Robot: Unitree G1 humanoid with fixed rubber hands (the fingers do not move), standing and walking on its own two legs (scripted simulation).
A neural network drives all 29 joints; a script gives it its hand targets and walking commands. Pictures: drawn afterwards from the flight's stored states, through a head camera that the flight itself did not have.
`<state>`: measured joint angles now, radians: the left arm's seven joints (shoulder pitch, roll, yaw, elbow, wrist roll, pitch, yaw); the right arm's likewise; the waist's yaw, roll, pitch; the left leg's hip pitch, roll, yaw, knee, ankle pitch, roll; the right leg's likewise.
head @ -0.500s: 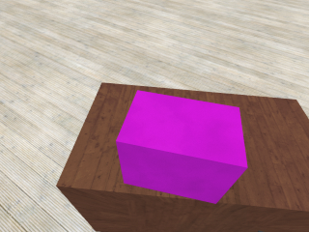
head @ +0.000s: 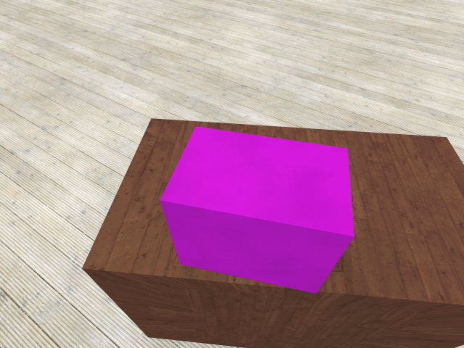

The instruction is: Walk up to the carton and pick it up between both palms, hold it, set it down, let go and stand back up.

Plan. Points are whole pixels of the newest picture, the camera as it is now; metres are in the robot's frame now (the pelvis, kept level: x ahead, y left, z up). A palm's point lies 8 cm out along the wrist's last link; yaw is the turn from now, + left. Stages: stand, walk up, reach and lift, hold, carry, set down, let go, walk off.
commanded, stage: walk up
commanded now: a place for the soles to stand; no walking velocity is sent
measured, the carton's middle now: (256, 211) +0.38 -0.04 +0.00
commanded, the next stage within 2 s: reach and lift in 0.52 s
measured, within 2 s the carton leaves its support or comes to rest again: neither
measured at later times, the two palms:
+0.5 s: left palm out of the picture +0.07 +0.30 -0.12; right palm out of the picture +0.07 -0.31 -0.11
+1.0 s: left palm out of the picture +0.15 +0.26 -0.10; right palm out of the picture +0.13 -0.30 -0.08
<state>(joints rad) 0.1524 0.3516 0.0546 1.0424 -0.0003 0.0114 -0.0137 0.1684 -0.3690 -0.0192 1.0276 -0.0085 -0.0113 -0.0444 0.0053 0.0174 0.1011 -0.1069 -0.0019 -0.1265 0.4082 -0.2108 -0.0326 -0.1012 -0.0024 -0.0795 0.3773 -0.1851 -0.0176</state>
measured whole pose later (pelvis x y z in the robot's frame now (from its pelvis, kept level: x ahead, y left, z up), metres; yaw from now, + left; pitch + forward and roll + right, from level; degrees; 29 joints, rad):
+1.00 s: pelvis -0.01 -0.01 -0.02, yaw -1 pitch -7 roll -1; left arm 0.15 0.29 0.14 0.41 0.10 0.46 -0.01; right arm 0.13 -0.28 -0.07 0.75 0.00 -0.10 0.01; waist 0.00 -0.07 0.16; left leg -0.19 0.07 -0.04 0.62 -0.32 -0.06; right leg -0.19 0.02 -0.07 0.61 -0.30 -0.04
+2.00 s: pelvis +0.01 +0.02 +0.00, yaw -4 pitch -7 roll +0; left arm 0.34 0.28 -0.04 0.36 -0.19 -0.11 0.05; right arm 0.32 -0.20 -0.14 0.41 0.13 -0.17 0.05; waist 0.01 -0.01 0.07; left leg -0.04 0.03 0.04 0.40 -0.24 -0.02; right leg -0.07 -0.01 0.00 0.39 -0.20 0.01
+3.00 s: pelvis +0.03 +0.02 +0.00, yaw -4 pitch -5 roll +0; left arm 0.14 0.30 -0.04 0.17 -0.29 0.08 0.02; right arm 0.22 -0.29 -0.15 0.12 0.30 0.08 -0.01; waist -0.03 0.03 0.02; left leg -0.02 0.03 0.03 0.33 -0.22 -0.01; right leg -0.05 0.00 0.02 0.31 -0.18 0.01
